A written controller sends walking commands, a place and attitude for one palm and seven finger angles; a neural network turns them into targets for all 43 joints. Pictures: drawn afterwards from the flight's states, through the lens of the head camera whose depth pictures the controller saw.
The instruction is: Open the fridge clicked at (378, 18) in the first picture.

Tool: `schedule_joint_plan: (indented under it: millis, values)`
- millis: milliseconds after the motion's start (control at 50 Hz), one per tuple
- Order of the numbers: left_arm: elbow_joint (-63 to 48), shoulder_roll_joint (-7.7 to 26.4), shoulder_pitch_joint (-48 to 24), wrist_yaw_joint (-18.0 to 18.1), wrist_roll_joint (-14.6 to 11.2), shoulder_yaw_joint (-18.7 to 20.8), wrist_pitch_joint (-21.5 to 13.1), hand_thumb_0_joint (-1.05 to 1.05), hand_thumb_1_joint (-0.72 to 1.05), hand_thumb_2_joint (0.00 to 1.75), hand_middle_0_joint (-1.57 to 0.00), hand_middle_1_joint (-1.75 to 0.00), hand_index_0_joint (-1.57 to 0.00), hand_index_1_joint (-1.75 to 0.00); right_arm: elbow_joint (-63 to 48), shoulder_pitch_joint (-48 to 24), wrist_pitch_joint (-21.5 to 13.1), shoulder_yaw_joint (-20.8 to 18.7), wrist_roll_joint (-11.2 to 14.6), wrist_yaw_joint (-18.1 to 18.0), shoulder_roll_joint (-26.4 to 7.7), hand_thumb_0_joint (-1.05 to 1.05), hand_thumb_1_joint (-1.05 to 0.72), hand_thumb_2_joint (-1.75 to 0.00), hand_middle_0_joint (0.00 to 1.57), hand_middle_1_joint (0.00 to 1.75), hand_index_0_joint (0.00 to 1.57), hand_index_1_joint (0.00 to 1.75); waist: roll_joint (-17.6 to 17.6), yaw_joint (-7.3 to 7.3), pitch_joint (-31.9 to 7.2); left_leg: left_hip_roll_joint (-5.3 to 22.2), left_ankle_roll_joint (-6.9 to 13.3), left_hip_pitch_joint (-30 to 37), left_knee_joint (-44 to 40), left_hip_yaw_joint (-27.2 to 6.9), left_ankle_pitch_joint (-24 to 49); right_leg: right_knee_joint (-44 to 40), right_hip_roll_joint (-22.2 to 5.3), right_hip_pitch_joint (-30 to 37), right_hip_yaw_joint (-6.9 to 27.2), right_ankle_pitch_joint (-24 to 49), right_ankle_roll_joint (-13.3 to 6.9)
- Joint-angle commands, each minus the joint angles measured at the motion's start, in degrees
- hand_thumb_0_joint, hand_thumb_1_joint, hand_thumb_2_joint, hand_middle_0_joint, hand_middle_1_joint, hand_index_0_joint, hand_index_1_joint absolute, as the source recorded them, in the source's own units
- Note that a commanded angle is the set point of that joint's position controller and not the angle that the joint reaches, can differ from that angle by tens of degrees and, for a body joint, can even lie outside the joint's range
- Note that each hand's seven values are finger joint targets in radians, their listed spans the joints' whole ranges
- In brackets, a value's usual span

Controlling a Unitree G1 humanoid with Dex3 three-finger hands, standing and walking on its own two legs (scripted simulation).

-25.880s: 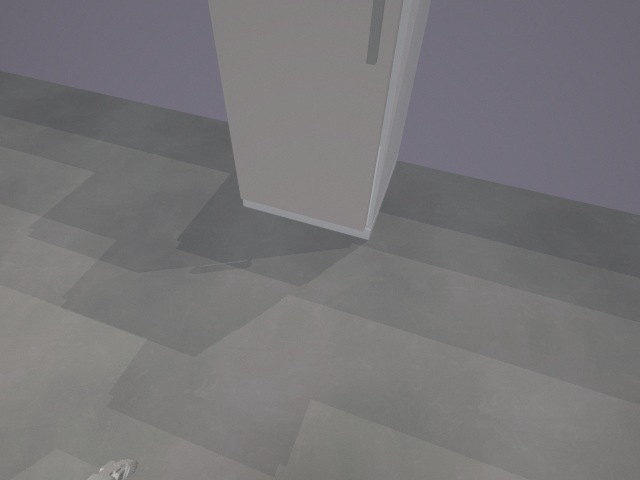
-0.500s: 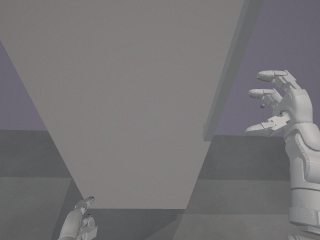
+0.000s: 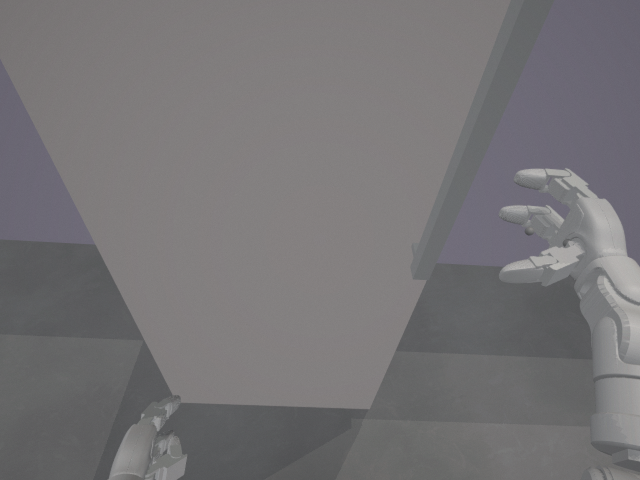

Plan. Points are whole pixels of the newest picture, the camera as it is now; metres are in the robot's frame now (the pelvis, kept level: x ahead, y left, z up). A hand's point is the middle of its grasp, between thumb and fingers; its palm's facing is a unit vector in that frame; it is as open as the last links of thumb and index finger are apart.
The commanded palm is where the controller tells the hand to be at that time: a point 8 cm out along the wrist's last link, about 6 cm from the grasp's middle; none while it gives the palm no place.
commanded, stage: feel for the door with the fingertips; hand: right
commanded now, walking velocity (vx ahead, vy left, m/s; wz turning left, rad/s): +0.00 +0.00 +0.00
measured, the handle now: (461, 150) +0.44 -0.12 +0.23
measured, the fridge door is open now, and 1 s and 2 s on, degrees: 0 0 0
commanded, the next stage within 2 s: slide the fingers in behind the handle in 1.12 s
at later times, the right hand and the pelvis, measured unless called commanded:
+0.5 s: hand (492, 218) +0.35 -0.15 +0.20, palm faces -0.05 +1.00 -0.02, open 14.0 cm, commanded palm +0.34 -0.21 +0.20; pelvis +0.00 +0.00 +0.00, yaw +0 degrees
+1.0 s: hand (476, 200) +0.40 -0.14 +0.19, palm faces +0.00 +1.00 -0.04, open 13.9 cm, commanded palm +0.37 -0.20 +0.20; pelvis +0.00 +0.01 +0.00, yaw +1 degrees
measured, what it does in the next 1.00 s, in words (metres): stands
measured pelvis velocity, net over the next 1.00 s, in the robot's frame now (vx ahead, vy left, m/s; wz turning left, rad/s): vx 0.00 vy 0.01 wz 0.01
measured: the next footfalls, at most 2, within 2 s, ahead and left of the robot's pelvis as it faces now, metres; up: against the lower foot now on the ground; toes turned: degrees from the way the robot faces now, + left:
none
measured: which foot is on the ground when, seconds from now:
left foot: down 0.00-1.00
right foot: down 0.00-1.00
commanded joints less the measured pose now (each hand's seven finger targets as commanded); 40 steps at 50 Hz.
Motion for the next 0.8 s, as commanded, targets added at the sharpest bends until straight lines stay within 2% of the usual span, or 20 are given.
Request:
schedule_joint_plan:
  millis: [0, 20, 80, 100, 120, 160, 180, 200, 280, 320, 380, 420, 440, 480, 500, 520, 560, 660, 760, 780]
  values:
    - [-9.64, 5.12, -8.11, 0.85, 0.35, 2.09, -5.06, 0.00, 0.90, 0.90, -0.20, -0.30, -0.20, -0.30, -27.14, -30.67, -10.51, -2.48, 3.04, 0.85, -11.23, 0.00, 0.50, -0.30, 0.30, 1.20, 0.30, 1.20, 0.69, 0.49, -21.61, 1.95, 0.65, 9.45, -0.09, -1.84, 18.41, -1.49, -3.80, 7.92, 3.41, 25.35, 2.41]
    - [-9.05, 5.31, -7.68, 1.00, 0.62, 2.10, -5.37, 0.00, 0.90, 0.90, -0.20, -0.30, -0.20, -0.30, -26.45, -30.99, -11.33, -4.88, 2.95, -0.08, -13.22, 0.00, 0.50, -0.30, 0.30, 1.20, 0.30, 1.20, -0.39, 0.07, -22.20, 1.84, 0.66, 9.75, -0.35, -2.01, 18.00, -1.89, -3.50, 7.96, 3.54, 25.14, 2.57]
    - [-6.43, 5.58, -6.94, 1.42, 0.54, 1.73, -5.12, 0.00, 0.90, 0.90, -0.20, -0.30, -0.20, -0.30, -16.58, -29.26, -9.95, -6.18, 1.52, -2.59, -14.05, 0.00, 0.50, -0.30, 0.30, 1.20, 0.30, 1.20, 0.68, 0.23, -13.62, 1.94, 0.85, 7.91, -1.72, -1.37, 13.93, -3.62, -3.42, 3.17, 3.26, 20.03, 2.81]
    - [-6.31, 5.81, -7.06, 1.27, 0.55, 1.82, -4.63, 0.00, 0.90, 0.90, -0.20, -0.30, -0.20, -0.30, -14.20, -26.63, -8.35, -5.54, 0.89, -3.08, -13.28, 0.00, 0.50, -0.30, 0.30, 1.20, 0.30, 1.20, 0.47, -0.49, -11.97, 2.06, 0.94, 7.57, -2.16, -1.53, 12.72, -3.91, -3.44, 1.90, 2.89, 18.71, 2.47]
    - [-6.16, 5.69, -7.41, 1.25, 0.21, 1.61, -4.28, 0.00, 0.90, 0.90, -0.20, -0.30, -0.20, -0.30, -11.67, -26.70, -6.71, -2.49, 0.49, -3.31, -9.83, 0.00, 0.50, -0.30, 0.30, 1.20, 0.30, 1.20, 1.05, 0.32, -9.40, 2.18, 0.87, 6.58, -2.40, -1.23, 11.74, -4.48, -3.44, 0.86, 2.79, 17.27, 2.47]
    - [-6.26, 5.75, -7.45, 0.93, -0.03, 1.68, -3.82, 0.00, 0.90, 0.90, -0.20, -0.30, -0.20, -0.30, -8.33, -24.54, -3.49, 0.53, 0.32, -3.24, -6.05, 0.00, 0.50, -0.30, 0.30, 1.20, 0.30, 1.20, 0.06, 0.34, -7.18, 2.26, 1.00, 5.00, -2.38, -0.93, 10.90, -4.59, -3.40, -0.05, 3.05, 16.39, 2.67]
    - [-6.45, 5.96, -7.31, 0.72, -0.03, 1.84, -3.55, 0.00, 0.90, 0.90, -0.20, -0.30, -0.20, -0.30, -7.14, -22.80, -2.29, -0.23, 0.27, -3.11, -6.65, 0.00, 0.50, -0.30, 0.30, 1.20, 0.30, 1.20, 0.76, -0.19, -8.22, 2.25, 1.11, 5.40, -2.12, -0.92, 11.48, -4.37, -3.43, -0.07, 3.21, 16.94, 2.68]
    - [-7.04, 6.33, -7.26, 0.45, 0.07, 2.20, -3.23, 0.00, 0.90, 0.90, -0.20, -0.30, -0.20, -0.30, -7.48, -20.55, -1.60, -0.62, 0.48, -2.62, -6.60, 0.00, 0.50, -0.30, 0.30, 1.20, 0.30, 1.20, 4.27, -0.63, -10.95, 2.22, 1.00, 7.64, -1.84, -1.02, 13.94, -3.83, -3.49, 0.31, 2.82, 18.88, 2.28]
    - [-9.70, 5.13, -9.04, -0.25, 0.10, 2.18, -3.23, 0.00, 0.90, 0.90, -0.20, -0.30, -0.20, -0.30, -19.78, -22.38, -3.37, 0.01, 1.62, -1.36, -5.31, 0.00, 0.50, -0.30, 0.30, 1.20, 0.30, 1.20, 3.58, -1.04, -19.05, 2.52, 0.77, 11.90, 0.15, -1.43, 21.36, -2.28, -3.41, 3.76, 2.40, 25.85, 2.37]
    - [-9.97, 4.67, -9.39, -0.49, 0.32, 2.14, -3.79, 0.00, 0.90, 0.90, -0.20, -0.30, -0.20, -0.30, -24.87, -23.65, -5.47, 0.51, 1.94, -2.23, -4.50, 0.00, 0.50, -0.30, 0.30, 1.20, 0.30, 1.20, 3.04, -1.05, -19.47, 2.31, 0.80, 11.32, 0.46, -1.31, 21.59, -2.00, -3.73, 5.28, 2.97, 28.14, 2.73]
    - [-9.30, 4.15, -9.53, -0.65, 0.75, 2.09, -4.24, 0.00, 0.90, 0.90, -0.20, -0.30, -0.20, -0.30, -27.39, -21.75, -6.47, -0.77, 1.46, -4.73, -4.72, 0.00, 0.50, -0.30, 0.30, 1.20, 0.30, 1.20, 1.63, -1.69, -18.44, 2.20, 0.76, 10.63, 0.57, -1.15, 21.03, -2.07, -3.72, 5.82, 2.84, 28.92, 3.51]
    - [-8.26, 4.47, -9.88, -0.58, 0.86, 1.94, -3.63, 0.00, 0.90, 0.90, -0.20, -0.30, -0.20, -0.30, -25.43, -21.68, -5.13, -0.34, 0.64, -6.48, -4.57, 0.00, 0.50, -0.30, 0.30, 1.20, 0.30, 1.20, 3.00, -1.22, -14.51, 2.17, 0.67, 9.43, -0.28, -1.07, 18.94, -2.69, -3.61, 3.64, 2.36, 24.89, 3.18]
    - [-7.94, 4.33, -9.96, -0.53, 0.82, 1.82, -3.23, 0.00, 0.90, 0.90, -0.20, -0.30, -0.20, -0.30, -23.93, -21.36, -4.02, 1.20, 0.26, -7.03, -2.59, 0.00, 0.50, -0.30, 0.30, 1.20, 0.30, 1.20, 2.69, -0.89, -12.47, 2.16, 0.64, 8.59, -0.60, -1.10, 17.57, -3.02, -3.50, 2.82, 2.12, 23.05, 3.02]
    - [-7.43, 4.66, -10.04, -0.22, 0.77, 1.70, -2.24, 0.00, 0.90, 0.90, -0.20, -0.30, -0.20, -0.30, -20.94, -21.29, -1.75, 0.13, -0.52, -8.22, -4.27, 0.00, 0.50, -0.30, 0.30, 1.20, 0.30, 1.20, 3.87, -0.83, -10.18, 2.14, 0.58, 8.07, -1.36, -1.17, 14.72, -3.69, -3.31, 0.88, 2.13, 19.37, 2.64]
    - [-7.27, 5.10, -10.19, -0.04, 0.64, 1.81, -1.57, 0.00, 0.90, 0.90, -0.20, -0.30, -0.20, -0.30, -20.58, -22.19, -0.94, -0.38, -1.03, -8.68, -5.79, 0.00, 0.50, -0.30, 0.30, 1.20, 0.30, 1.20, 3.53, -0.82, -9.96, 2.21, 0.66, 8.22, -1.86, -1.42, 13.53, -3.78, -3.30, 0.77, 2.00, 18.55, 2.37]
    - [-7.47, 4.77, -10.67, 0.17, 0.55, 1.48, -1.24, 0.00, 0.90, 0.90, -0.20, -0.30, -0.20, -0.30, -20.43, -25.31, -0.31, 1.85, -1.30, -8.74, -3.88, 0.00, 0.50, -0.30, 0.30, 1.20, 0.30, 1.20, 2.72, -0.07, -9.88, 2.29, 0.61, 7.46, -2.09, -1.47, 12.18, -4.09, -3.15, 1.11, 2.09, 17.45, 2.26]
    - [-7.28, 4.70, -10.46, 0.46, 0.51, 1.42, -1.08, 0.00, 0.90, 0.90, -0.20, -0.30, -0.20, -0.30, -19.23, -27.67, -0.12, 2.09, -1.15, -8.76, -3.86, 0.00, 0.50, -0.30, 0.30, 1.20, 0.30, 1.20, 2.84, 0.29, -10.83, 2.24, 0.61, 7.58, -2.18, -1.59, 11.84, -3.96, -3.09, 1.61, 2.36, 17.06, 2.13]
    - [-7.15, 4.37, -9.75, 0.80, 0.67, 1.33, -1.69, 0.00, 0.90, 0.90, -0.20, -0.30, -0.20, -0.30, -18.04, -32.16, -3.60, 4.11, 0.03, -6.84, -1.48, 0.00, 0.50, -0.30, 0.30, 1.20, 0.30, 1.20, 3.27, 0.97, -15.76, 2.11, 0.75, 8.98, -1.42, -1.66, 14.86, -3.30, -3.05, 4.49, 2.72, 19.76, 2.07]
    - [-6.44, 4.95, -8.54, 0.58, 0.53, 1.51, -1.19, 0.00, 0.90, 0.90, -0.20, -0.30, -0.20, -0.30, -9.90, -29.79, -3.53, 1.20, -0.46, -6.93, -4.31, 0.00, 0.50, -0.30, 0.30, 1.20, 0.30, 1.20, 4.35, 0.06, -13.01, 2.27, 0.76, 8.37, -1.95, -1.66, 13.44, -3.74, -2.98, 1.43, 2.46, 17.45, 1.97]
    - [-6.50, 4.98, -8.44, 0.48, 0.54, 1.53, -1.11, 0.00, 0.90, 0.90, -0.20, -0.30, -0.20, -0.30, -10.20, -31.41, -3.41, 2.56, -0.79, -7.10, -3.15, 0.00, 0.50, -0.30, 0.30, 1.20, 0.30, 1.20, 3.81, 0.48, -12.71, 2.38, 0.75, 8.18, -1.97, -1.67, 13.36, -3.89, -2.89, 1.16, 2.33, 17.39, 1.90]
